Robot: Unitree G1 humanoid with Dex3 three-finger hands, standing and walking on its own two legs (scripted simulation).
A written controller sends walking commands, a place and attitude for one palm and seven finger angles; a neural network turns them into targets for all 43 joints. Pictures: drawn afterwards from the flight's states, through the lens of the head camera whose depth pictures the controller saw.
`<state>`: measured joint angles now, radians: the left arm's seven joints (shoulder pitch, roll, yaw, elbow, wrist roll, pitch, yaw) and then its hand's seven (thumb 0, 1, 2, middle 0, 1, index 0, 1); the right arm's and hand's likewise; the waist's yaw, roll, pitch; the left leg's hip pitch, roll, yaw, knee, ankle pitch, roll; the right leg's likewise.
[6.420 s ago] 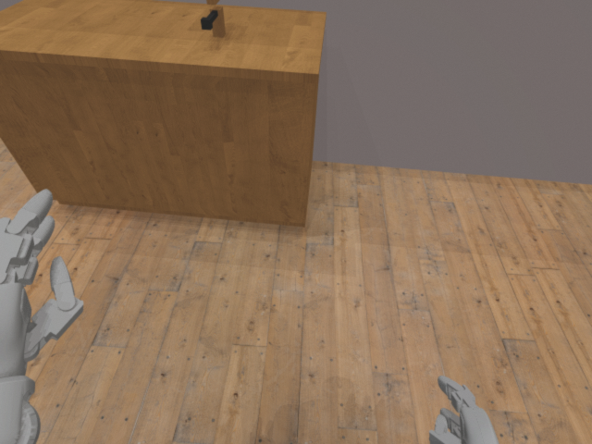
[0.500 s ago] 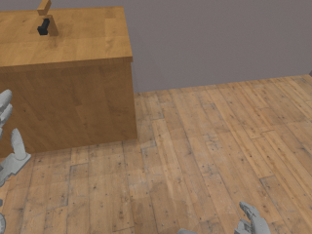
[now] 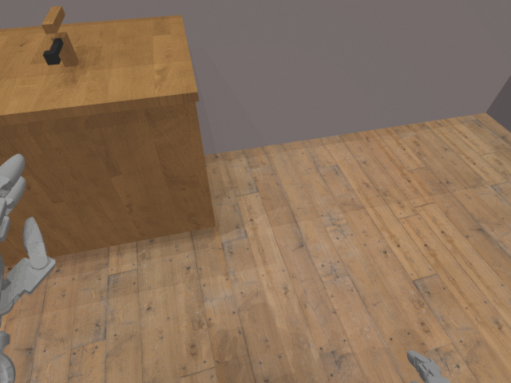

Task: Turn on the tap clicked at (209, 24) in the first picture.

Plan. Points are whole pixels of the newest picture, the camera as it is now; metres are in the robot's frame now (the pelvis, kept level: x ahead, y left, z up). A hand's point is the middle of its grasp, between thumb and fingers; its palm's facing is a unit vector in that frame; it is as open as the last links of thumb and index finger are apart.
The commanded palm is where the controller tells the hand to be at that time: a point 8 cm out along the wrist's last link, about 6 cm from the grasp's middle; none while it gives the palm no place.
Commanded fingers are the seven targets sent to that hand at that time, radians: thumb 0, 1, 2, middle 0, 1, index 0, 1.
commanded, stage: take the last steps up to it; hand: left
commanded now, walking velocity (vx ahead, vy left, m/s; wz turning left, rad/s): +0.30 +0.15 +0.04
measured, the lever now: (52, 57) +0.84 +0.59 +0.09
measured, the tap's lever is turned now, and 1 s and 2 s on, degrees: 0 0 0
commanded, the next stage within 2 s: come to a stop and stand still in 1.90 s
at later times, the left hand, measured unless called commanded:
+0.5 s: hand (37, 212) +0.28 +0.29 +0.17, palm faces +0.41 -0.78 -0.47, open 7.4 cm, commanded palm +0.23 +0.33 +0.18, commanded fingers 0.00 0.90 0.90 -0.20 -0.30 -0.20 -0.30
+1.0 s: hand (42, 148) +0.40 +0.35 +0.17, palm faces +0.41 -0.79 -0.45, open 7.4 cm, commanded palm +0.34 +0.38 +0.18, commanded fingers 0.00 0.90 0.90 -0.20 -0.30 -0.20 -0.30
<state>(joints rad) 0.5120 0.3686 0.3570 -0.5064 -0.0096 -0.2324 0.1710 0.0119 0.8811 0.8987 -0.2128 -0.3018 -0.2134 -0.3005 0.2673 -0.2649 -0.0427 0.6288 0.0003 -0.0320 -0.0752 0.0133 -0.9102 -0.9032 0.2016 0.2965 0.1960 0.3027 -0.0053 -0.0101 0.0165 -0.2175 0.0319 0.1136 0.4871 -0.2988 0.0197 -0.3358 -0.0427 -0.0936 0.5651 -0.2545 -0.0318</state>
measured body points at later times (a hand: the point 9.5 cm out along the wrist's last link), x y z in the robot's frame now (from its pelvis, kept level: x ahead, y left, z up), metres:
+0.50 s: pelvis +0.07 +0.05 +0.00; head +0.12 +0.04 +0.45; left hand +0.25 +0.33 +0.20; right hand +0.24 -0.20 -0.10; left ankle +0.13 +0.19 -0.72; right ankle +0.04 -0.09 -0.73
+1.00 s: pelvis +0.18 +0.10 +0.00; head +0.21 +0.08 +0.45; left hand +0.37 +0.39 +0.19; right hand +0.33 -0.13 -0.12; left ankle +0.18 +0.23 -0.65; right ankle +0.18 -0.01 -0.73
